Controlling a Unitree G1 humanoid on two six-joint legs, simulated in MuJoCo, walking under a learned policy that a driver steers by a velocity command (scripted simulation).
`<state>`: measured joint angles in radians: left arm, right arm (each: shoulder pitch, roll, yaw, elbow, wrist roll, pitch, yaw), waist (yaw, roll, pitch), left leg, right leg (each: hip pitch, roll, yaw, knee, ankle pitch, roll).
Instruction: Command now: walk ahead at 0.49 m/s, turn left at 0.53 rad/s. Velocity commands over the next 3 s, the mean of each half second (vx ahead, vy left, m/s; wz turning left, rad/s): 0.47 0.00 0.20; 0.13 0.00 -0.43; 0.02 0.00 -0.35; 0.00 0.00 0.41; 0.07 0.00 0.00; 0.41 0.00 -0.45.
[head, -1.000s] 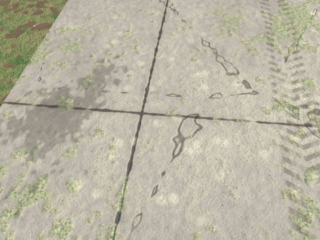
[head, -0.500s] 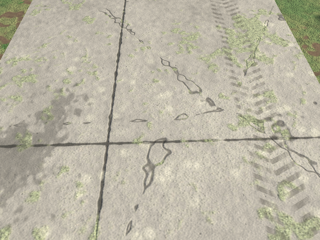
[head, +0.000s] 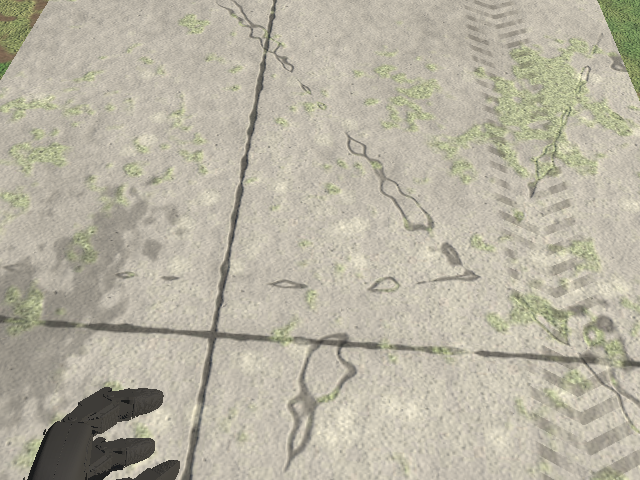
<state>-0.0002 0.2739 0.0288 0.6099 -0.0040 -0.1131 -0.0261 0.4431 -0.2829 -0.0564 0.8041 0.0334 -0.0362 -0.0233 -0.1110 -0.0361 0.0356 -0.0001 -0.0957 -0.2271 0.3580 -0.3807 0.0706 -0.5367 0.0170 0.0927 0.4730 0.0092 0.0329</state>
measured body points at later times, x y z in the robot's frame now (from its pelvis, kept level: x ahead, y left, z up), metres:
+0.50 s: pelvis +0.27 +0.03 -0.01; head +0.30 +0.05 +0.44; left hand +0.22 +0.32 -0.14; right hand +0.55 -0.16 -0.06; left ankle +0.39 +0.16 -0.74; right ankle +0.16 -0.13 -0.73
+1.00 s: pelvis +0.36 +0.02 -0.01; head +0.39 -0.01 +0.44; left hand +0.57 +0.28 -0.08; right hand +0.44 -0.29 -0.12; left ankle +0.38 +0.16 -0.71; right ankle +0.36 -0.07 -0.74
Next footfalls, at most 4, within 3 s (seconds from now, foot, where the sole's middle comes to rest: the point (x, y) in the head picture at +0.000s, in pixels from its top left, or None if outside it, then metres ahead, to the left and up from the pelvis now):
0.04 right None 0.20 -0.12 -0.77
0.50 left None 0.43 0.17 -0.77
0.96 right None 0.40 -0.09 -0.77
1.40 left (223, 478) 0.47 0.14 -0.77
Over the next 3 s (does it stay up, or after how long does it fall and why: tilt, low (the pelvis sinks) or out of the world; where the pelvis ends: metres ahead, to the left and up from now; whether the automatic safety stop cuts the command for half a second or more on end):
stays up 0.58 -0.02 0.01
